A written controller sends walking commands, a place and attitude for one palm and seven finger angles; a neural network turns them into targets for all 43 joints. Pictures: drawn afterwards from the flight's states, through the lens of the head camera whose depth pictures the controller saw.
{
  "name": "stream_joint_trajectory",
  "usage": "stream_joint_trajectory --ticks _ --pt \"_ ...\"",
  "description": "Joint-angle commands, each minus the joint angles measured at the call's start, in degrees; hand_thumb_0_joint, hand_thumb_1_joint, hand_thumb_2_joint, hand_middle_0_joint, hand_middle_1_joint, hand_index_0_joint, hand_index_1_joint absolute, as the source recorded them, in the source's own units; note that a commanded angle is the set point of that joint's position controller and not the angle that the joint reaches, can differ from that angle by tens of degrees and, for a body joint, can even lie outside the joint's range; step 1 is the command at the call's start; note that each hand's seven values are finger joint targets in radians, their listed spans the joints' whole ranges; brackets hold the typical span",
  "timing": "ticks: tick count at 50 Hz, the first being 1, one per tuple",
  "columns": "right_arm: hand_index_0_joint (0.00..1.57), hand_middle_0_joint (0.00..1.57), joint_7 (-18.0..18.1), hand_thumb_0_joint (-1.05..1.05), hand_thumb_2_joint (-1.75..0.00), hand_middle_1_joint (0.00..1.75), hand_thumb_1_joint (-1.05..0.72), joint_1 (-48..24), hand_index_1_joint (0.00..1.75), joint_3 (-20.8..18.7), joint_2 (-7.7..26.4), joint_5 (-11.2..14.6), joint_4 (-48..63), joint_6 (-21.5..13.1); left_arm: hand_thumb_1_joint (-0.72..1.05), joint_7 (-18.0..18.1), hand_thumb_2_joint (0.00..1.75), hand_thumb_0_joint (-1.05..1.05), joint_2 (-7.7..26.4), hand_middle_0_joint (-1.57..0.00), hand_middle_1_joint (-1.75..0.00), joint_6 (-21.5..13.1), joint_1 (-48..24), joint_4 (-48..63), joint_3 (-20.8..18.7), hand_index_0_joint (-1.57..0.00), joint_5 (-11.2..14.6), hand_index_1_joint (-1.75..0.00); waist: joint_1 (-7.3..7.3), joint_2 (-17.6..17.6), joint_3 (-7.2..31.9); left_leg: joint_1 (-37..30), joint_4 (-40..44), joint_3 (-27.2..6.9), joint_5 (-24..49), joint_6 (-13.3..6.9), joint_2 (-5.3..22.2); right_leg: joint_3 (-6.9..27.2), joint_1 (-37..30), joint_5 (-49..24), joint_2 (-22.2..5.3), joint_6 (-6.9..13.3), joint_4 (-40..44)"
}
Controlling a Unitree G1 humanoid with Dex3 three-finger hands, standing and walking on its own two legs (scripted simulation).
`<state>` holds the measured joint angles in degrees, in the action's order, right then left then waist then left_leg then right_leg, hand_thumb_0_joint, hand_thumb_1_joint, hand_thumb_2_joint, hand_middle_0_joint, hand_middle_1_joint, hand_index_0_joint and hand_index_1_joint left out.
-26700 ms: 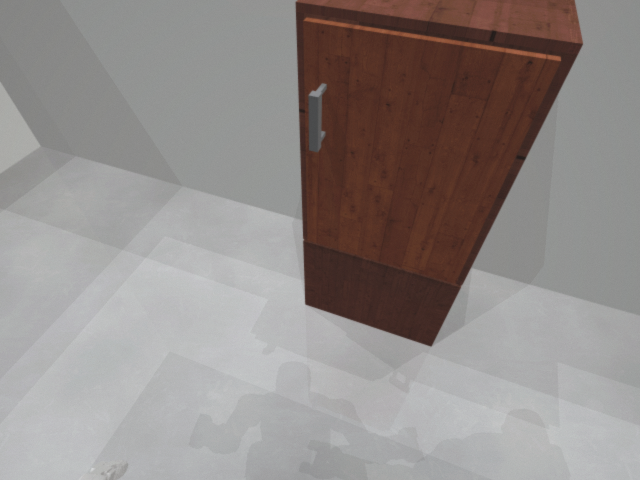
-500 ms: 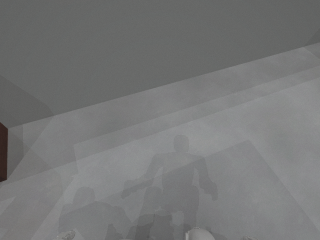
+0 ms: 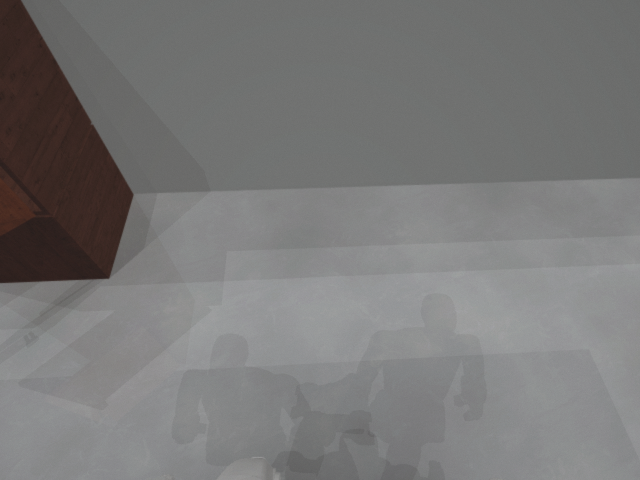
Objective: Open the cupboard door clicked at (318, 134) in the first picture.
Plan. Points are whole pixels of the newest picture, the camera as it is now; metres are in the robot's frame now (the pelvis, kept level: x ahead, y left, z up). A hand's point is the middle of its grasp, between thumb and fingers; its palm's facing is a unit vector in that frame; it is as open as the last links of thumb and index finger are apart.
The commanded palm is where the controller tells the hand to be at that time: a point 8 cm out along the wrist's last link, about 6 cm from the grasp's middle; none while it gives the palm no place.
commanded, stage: turn to face it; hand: left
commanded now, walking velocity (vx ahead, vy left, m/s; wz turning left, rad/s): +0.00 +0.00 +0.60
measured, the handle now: out of the picture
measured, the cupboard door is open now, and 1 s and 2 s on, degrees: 44 44 44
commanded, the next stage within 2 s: take the last steps up to it in 1.34 s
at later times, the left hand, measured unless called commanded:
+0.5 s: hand out of the picture +0.08 +0.21 -0.15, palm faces +0.26 -0.92 -0.28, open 7.4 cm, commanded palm none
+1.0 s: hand out of the picture -0.06 +0.21 -0.18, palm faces +0.59 -0.77 -0.25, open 7.4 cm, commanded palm none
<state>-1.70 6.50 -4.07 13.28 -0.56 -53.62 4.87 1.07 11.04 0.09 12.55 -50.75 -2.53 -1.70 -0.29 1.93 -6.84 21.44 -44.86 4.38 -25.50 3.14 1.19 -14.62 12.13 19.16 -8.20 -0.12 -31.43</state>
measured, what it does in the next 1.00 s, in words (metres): steps on the spot, turning left: left foot, then right foot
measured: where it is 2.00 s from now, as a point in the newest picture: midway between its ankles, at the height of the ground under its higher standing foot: outside the picture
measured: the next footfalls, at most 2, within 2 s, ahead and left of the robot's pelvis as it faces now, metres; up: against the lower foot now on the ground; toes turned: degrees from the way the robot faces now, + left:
left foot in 0.06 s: +0.04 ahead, +0.12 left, +0.00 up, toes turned +8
right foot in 0.48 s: +0.08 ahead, -0.13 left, +0.00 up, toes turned +13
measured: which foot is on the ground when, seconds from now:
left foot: up 0.00-0.04, down 0.06-0.48, up 0.50-0.82, down 0.84-1.00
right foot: down 0.00-0.06, up 0.08-0.46, down 0.48-0.84, up 0.86-1.00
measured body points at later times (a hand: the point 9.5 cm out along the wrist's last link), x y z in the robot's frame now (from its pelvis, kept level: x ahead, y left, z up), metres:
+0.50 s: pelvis +0.02 -0.02 -0.01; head +0.07 -0.02 +0.44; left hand +0.07 +0.26 -0.13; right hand +0.14 -0.25 -0.16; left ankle -0.01 +0.11 -0.73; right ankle +0.04 -0.14 -0.74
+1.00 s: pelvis +0.02 +0.00 +0.00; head +0.06 +0.05 +0.44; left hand -0.09 +0.25 -0.16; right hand +0.26 -0.15 -0.13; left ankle -0.03 +0.08 -0.74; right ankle +0.07 -0.14 -0.66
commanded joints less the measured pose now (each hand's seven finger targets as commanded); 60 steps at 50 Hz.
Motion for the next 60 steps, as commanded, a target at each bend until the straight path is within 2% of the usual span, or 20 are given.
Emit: stream_joint_trajectory --ticks 1,2,3,4,10,18,21,22,23,24,25,29,36,40,41,42,43,49,57,60 --pt "0.20 0.20 0.02 0.00 -0.90 0.30 -0.90 2.39 0.30 -0.95 4.61 -0.21 4.73 -2.93 0.90 0.25 0.90 0.00 12.94 -0.20 -0.30 -0.46 2.18 2.28 -4.07 -0.20 0.60 -0.30 1.54 6.41 11.46 -9.73 17.24 2.31 11.00 -2.01 -1.20 4.65 -4.57 -32.48 -12.21 2.00 -3.66" --pt "0.20 0.20 0.23 0.00 -0.90 0.30 -0.90 6.25 0.30 -2.09 9.22 -0.68 4.17 -3.47 0.90 -0.07 0.90 0.00 11.34 -0.20 -0.30 -0.20 2.02 3.46 -3.83 -0.20 1.02 -0.30 3.72 -3.72 14.66 -20.90 21.01 -7.27 23.86 -5.67 6.59 2.39 5.92 -20.28 -8.68 -1.38 -14.18" --pt "0.20 0.20 0.73 0.00 -0.90 0.30 -0.90 10.59 0.30 -3.84 16.06 -1.01 3.67 -3.49 0.90 -0.47 0.90 0.00 7.07 -0.20 -0.30 0.06 -0.79 6.16 -2.40 -0.20 1.28 -0.30 6.45 -20.81 14.89 -26.68 22.92 -28.61 47.29 -15.16 22.69 3.13 22.06 18.98 0.08 -5.30 -27.76" --pt "0.20 0.20 1.27 0.00 -0.90 0.30 -0.90 13.37 0.30 -3.67 16.25 -0.74 2.18 -3.19 0.90 0.14 0.90 0.00 8.42 -0.20 -0.30 1.00 -4.64 7.57 -2.27 -0.20 0.40 -0.30 7.31 -14.68 15.55 -24.48 22.40 -27.86 45.22 -18.26 24.24 10.99 23.54 20.36 0.56 -4.26 -33.40" --pt "0.20 0.20 2.62 0.00 -0.90 0.30 -0.90 3.40 0.30 -1.63 10.73 -0.71 4.83 -4.32 0.90 -0.55 0.90 0.00 7.73 -0.20 -0.30 1.57 -2.25 3.09 -2.67 -0.20 0.63 -0.30 0.93 -8.78 9.65 -14.59 24.23 -15.51 39.15 -12.16 12.22 14.48 19.95 3.77 1.80 -5.13 -33.04" --pt "0.20 0.20 2.06 0.00 -0.90 0.30 -0.90 3.26 0.30 -2.61 11.64 -1.16 4.76 -3.42 0.90 -0.36 0.90 0.00 6.93 -0.20 -0.30 1.48 -4.22 4.87 -2.26 -0.20 0.96 -0.30 1.33 -11.18 8.48 -8.97 23.84 -21.31 28.83 -12.20 10.24 12.72 10.52 5.25 6.07 -4.50 -14.39" --pt "0.20 0.20 2.07 0.00 -0.90 0.30 -0.90 1.25 0.30 -2.89 11.13 -0.79 5.40 -3.08 0.90 -0.12 0.90 0.00 7.33 -0.20 -0.30 0.56 0.15 4.17 -2.50 -0.20 1.25 -0.30 -0.86 -11.17 10.06 -4.15 19.29 -22.77 29.37 -10.35 8.05 11.90 -0.40 -1.55 7.82 -3.73 -0.72" --pt "0.20 0.20 1.96 0.00 -0.90 0.30 -0.90 0.89 0.30 -2.80 9.89 -0.36 5.74 -3.12 0.90 0.16 0.90 0.00 8.80 -0.20 -0.30 -0.08 2.48 3.67 -2.89 -0.20 1.13 -0.30 -2.18 -8.04 10.98 -0.34 15.56 -21.58 25.15 -7.93 5.42 13.37 -7.36 -6.81 5.64 -3.24 8.06" --pt "0.20 0.20 1.59 0.00 -0.90 0.30 -0.90 2.39 0.30 -2.47 6.22 0.27 6.34 -3.21 0.90 0.75 0.90 0.00 13.40 -0.20 -0.30 -0.77 4.53 3.46 -3.91 -0.20 0.26 -0.30 -2.80 6.05 13.19 9.97 5.03 -14.69 9.27 -3.85 -0.92 25.60 -16.98 -9.18 -7.08 0.34 14.44" --pt "0.20 0.20 1.36 0.00 -0.90 0.30 -0.90 1.50 0.30 -2.26 5.29 0.10 7.52 -3.31 0.90 0.86 0.90 0.00 16.52 -0.20 -0.30 -0.69 4.31 3.72 -4.00 -0.20 -0.10 -0.30 -3.26 15.38 11.37 14.01 -10.15 -6.64 -10.79 -0.91 -6.50 35.28 -13.07 -17.62 -20.25 7.56 15.51" --pt "0.20 0.20 1.42 0.00 -0.90 0.30 -0.90 1.62 0.30 -2.80 7.18 -0.40 6.92 -2.57 0.90 1.40 0.90 0.00 14.29 -0.20 -0.30 -0.77 3.06 3.97 -3.79 -0.20 0.33 -0.30 -2.33 13.25 10.98 12.32 -20.33 -9.59 -9.64 -1.28 -2.89 33.09 -7.41 -19.53 -20.72 9.91 14.48" --pt "0.20 0.20 0.17 0.00 -0.90 0.30 -0.90 1.97 0.30 -1.72 4.57 -0.36 4.19 -1.44 0.90 1.12 0.90 0.00 9.23 -0.20 -0.30 -0.79 -3.63 5.61 -2.17 -0.20 0.51 -0.30 1.49 9.61 6.75 11.81 -24.89 -5.46 1.03 0.64 0.15 14.99 -4.20 -27.46 -10.40 6.34 11.21" --pt "0.20 0.20 -0.37 0.00 -0.90 0.30 -0.90 -3.15 0.30 -0.53 2.21 0.10 5.38 -2.06 0.90 0.80 0.90 0.00 12.75 -0.20 -0.30 -0.56 2.59 2.75 -3.54 -0.20 -0.06 -0.30 -2.20 10.13 7.43 4.99 -1.24 1.29 -1.50 0.05 -0.62 9.40 -9.61 -35.61 -12.68 6.06 6.68" --pt "0.20 0.20 -0.10 0.00 -0.90 0.30 -0.90 2.92 0.30 -1.08 4.80 -0.26 4.48 -3.03 0.90 0.26 0.90 0.00 12.93 -0.20 -0.30 -0.27 1.71 2.31 -4.07 -0.20 0.61 -0.30 1.53 5.99 11.18 -9.88 17.54 1.82 12.07 -1.80 -1.22 4.79 -4.06 -31.21 -11.76 1.45 -4.96" --pt "0.20 0.20 0.21 0.00 -0.90 0.30 -0.90 6.84 0.30 -2.33 10.19 -0.78 3.89 -3.66 0.90 -0.09 0.90 0.00 10.81 -0.20 -0.30 0.05 1.97 3.65 -3.87 -0.20 1.06 -0.30 3.88 -6.61 14.91 -21.04 21.07 -9.69 26.21 -5.98 8.00 2.35 6.94 -16.78 -7.50 -2.07 -16.30" --pt "0.20 0.20 0.80 0.00 -0.90 0.30 -0.90 11.67 0.30 -3.90 16.47 -0.98 3.33 -3.61 0.90 -0.40 0.90 0.00 6.71 -0.20 -0.30 0.34 -1.17 6.46 -2.30 -0.20 1.28 -0.30 6.62 -21.99 15.53 -26.05 22.71 -29.14 50.32 -15.27 22.65 4.43 21.57 20.38 0.55 -5.29 -29.15" --pt "0.20 0.20 1.30 0.00 -0.90 0.30 -0.90 13.81 0.30 -3.62 16.49 -0.73 2.04 -3.35 0.90 0.17 0.90 0.00 8.06 -0.20 -0.30 1.16 -4.22 7.39 -2.21 -0.20 0.55 -0.30 7.03 -14.88 16.32 -23.81 22.21 -27.40 44.73 -17.67 23.91 11.51 22.31 20.42 0.58 -4.00 -34.21" --pt "0.20 0.20 2.79 0.00 -0.90 0.30 -0.90 3.75 0.30 -1.39 10.15 -0.95 4.48 -4.39 0.90 -0.58 0.90 0.00 6.60 -0.20 -0.30 1.69 -1.74 2.46 -2.47 -0.20 0.72 -0.30 1.17 -9.24 9.68 -13.58 23.97 -15.14 38.23 -12.34 12.36 13.80 18.76 5.05 2.08 -4.60 -31.63" --pt "0.20 0.20 2.48 0.00 -0.90 0.30 -0.90 2.81 0.30 -1.71 10.19 -1.20 4.06 -3.46 0.90 -0.38 0.90 0.00 5.78 -0.20 -0.30 1.28 -1.15 2.67 -1.85 -0.20 1.07 -0.30 0.87 -12.25 9.00 -8.98 22.12 -18.27 34.58 -12.27 10.87 11.15 6.54 4.90 6.58 -3.76 -11.20" --pt "0.20 0.20 2.21 0.00 -0.90 0.30 -0.90 1.13 0.30 -1.54 8.44 -0.39 4.32 -3.37 0.90 -0.03 0.90 0.00 7.89 -0.20 -0.30 0.01 4.43 1.13 -2.45 -0.20 0.94 -0.30 -2.22 -6.95 9.65 -1.30 15.59 -16.72 25.38 -7.83 6.36 12.55 -7.21 -8.36 5.00 -2.68 6.80"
